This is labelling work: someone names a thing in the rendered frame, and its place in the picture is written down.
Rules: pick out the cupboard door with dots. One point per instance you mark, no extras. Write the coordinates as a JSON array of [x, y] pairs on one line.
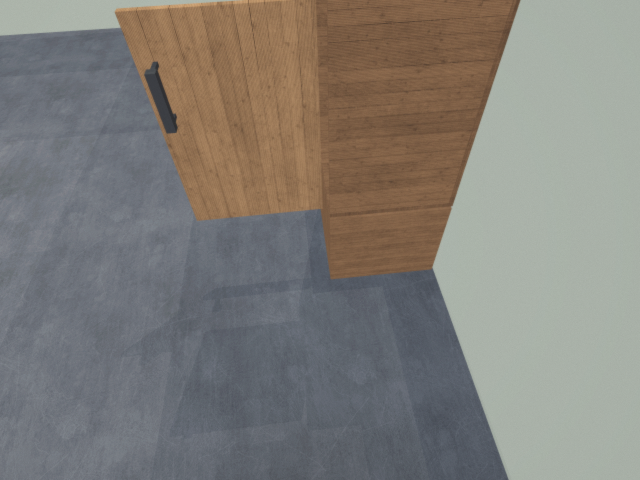
[[242, 78]]

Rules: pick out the handle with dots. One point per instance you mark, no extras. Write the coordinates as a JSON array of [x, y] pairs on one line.
[[160, 98]]

